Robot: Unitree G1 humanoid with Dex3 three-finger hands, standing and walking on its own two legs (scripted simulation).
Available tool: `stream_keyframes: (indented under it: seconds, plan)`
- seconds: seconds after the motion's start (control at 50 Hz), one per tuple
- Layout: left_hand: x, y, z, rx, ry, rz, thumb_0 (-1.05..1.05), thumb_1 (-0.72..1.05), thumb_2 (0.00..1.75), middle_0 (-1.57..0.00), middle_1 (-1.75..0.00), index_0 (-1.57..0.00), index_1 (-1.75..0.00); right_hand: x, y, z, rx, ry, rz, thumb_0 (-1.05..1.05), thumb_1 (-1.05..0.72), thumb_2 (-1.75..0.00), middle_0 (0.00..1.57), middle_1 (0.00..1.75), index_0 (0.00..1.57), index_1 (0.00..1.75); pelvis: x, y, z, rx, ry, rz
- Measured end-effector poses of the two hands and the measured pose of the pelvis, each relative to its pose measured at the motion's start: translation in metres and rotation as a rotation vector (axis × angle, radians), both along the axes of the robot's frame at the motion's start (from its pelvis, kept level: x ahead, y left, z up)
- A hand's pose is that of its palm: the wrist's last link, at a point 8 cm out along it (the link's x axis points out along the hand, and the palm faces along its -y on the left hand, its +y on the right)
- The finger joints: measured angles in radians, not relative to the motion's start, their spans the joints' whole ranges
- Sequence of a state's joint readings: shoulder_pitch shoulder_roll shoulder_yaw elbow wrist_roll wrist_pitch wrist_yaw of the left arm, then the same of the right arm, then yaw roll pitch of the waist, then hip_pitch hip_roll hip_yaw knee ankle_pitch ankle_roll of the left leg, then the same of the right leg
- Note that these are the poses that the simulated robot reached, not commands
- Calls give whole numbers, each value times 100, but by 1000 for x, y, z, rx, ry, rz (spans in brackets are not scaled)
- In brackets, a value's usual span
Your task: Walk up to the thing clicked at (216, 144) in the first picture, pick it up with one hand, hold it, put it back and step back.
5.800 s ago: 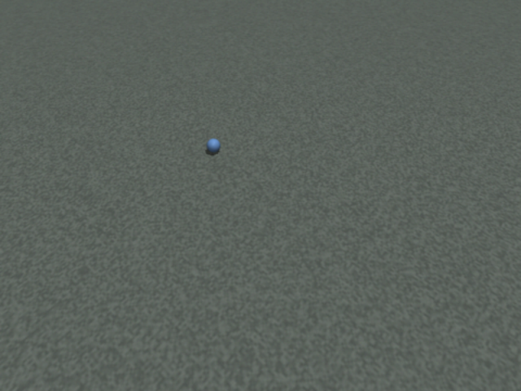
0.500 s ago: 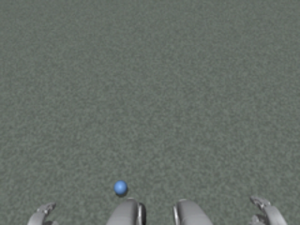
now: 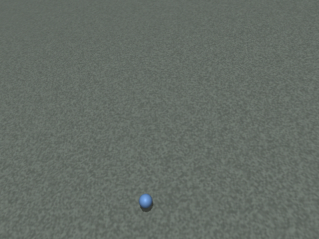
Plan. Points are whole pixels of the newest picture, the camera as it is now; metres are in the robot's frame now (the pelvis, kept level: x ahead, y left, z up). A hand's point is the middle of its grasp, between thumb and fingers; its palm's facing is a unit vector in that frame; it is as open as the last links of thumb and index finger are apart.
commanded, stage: walk up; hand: left
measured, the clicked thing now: (145, 200) +0.42 +0.19 -0.72
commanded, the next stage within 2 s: stand in 1.42 s
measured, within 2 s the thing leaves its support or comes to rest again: neither
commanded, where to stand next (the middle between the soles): +0.08 +0.04 m, yaw -3 degrees
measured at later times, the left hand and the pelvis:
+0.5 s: hand out of the picture +0.07 +0.28 -0.14, palm faces -0.02 -0.93 -0.37, open 7.4 cm; pelvis +0.01 +0.02 +0.01, yaw +0 degrees
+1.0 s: hand out of the picture +0.12 +0.28 -0.13, palm faces -0.07 -0.93 -0.36, open 7.4 cm; pelvis +0.01 +0.03 +0.02, yaw -2 degrees
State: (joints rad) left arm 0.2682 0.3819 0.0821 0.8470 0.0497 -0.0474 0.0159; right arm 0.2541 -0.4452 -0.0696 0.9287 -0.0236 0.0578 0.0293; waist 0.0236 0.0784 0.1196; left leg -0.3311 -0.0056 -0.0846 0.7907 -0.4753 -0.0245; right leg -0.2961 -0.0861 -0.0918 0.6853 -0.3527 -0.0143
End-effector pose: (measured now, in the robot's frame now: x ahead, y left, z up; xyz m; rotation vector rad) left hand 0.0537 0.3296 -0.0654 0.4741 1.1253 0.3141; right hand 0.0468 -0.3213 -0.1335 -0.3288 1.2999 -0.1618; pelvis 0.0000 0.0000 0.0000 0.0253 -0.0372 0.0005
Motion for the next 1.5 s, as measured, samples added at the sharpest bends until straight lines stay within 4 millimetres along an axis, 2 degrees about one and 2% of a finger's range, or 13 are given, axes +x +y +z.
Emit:
stream_keyframes:
  seconds: [0.08, 0.16, 0.24, 0.34, 0.42, 0.62, 0.74, 0.84, 0.96, 1.28, 1.5]
  plan:
    - [-14, 16, -21, -44, 21, 29, 1, 90, 90, -21, -30, -21, -30, 8, 20, 8, -14, -57, 23, 1, -91, -90, 20, 30, 20, 30, -4, 12, -5, 31, -24, -6]
    - [-17, 11, -32, -105, 61, 40, 1, 90, 90, -20, -30, -20, -30, 17, 33, 24, -13, -136, 26, 1, -91, -90, 20, 30, 20, 30, -2, 17, 1, -3, -18, 7]
    - [-11, 0, -36, -144, 49, 19, 1, 90, 90, -20, -30, -20, -30, 26, 34, 31, -14, -168, 30, 1, -91, -90, 21, 30, 20, 30, 0, 14, 4, -7, -9, 0]
    - [-8, -15, -39, -145, 39, 9, 1, 90, 90, -20, -30, -20, -30, 42, 27, 23, -10, -176, 19, 1, -91, -90, 21, 30, 20, 30, 2, 10, 0, -48, -21, 2]
    - [-5, -15, -37, -150, 52, 1, 1, 90, 90, -21, -30, -21, -30, 49, 31, 21, -3, -172, 17, 1, -91, -90, 20, 30, 20, 30, 5, 14, 2, -30, -10, 1]
    - [35, -6, -30, -155, 26, -21, 1, 90, 90, -21, -30, -21, -30, 45, 48, 24, 20, -119, -3, 1, -91, -90, 20, 30, 20, 30, 14, 21, 11, -25, 1, -14]
    - [56, -3, -26, -154, 4, -45, 1, 90, 90, -20, -30, -20, -30, 45, 50, 28, 15, -121, -29, 1, -91, -90, 21, 30, 20, 30, 15, 26, 15, -26, -6, -24]
    - [66, -3, -24, -162, -3, -60, 1, 90, 90, -20, -30, -20, -30, 42, 50, 32, 8, -122, -46, 1, -91, -90, 20, 30, 20, 30, 15, 28, 18, -23, -9, -30]
    - [66, -6, -24, -172, 13, -66, 1, 90, 90, -20, -30, -20, -30, 38, 49, 35, 5, -116, -60, 1, -91, -90, 20, 30, 20, 30, 15, 29, 21, -22, -12, -37]
    - [45, -8, -26, -171, 88, -46, 1, 90, 90, -20, -30, -20, -30, 22, 48, 31, 15, -78, -85, 1, -91, -90, 20, 30, 20, 30, 15, 28, 23, -20, -10, -50]
    - [50, -11, -25, -169, 96, -42, 1, 90, 90, -20, -30, -20, -30, 22, 47, 30, 19, -62, -89, 1, -91, -90, 20, 30, 20, 30, 19, 25, 24, -18, -2, -47]
